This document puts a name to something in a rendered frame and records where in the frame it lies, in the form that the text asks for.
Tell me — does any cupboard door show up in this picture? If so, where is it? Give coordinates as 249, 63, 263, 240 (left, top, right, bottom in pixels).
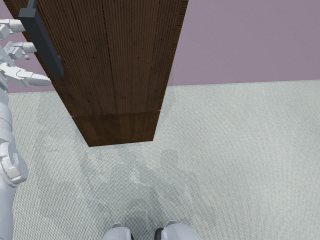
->
10, 0, 183, 117

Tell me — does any left robot upper arm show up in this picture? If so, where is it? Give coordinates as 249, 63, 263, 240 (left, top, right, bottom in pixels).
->
0, 141, 28, 240

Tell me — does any right robot thigh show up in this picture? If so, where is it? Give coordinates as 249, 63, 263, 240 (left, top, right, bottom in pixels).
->
161, 223, 203, 240

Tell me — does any robot right foot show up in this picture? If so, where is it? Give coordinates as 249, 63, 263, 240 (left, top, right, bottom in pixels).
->
154, 228, 164, 240

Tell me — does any handle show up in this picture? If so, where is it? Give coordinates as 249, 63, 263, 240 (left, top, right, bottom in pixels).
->
18, 0, 64, 78

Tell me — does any robot left forearm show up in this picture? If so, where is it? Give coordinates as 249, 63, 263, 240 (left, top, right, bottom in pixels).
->
0, 77, 16, 146

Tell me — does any robot left hand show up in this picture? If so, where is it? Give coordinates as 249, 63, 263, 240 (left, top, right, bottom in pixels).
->
0, 19, 52, 88

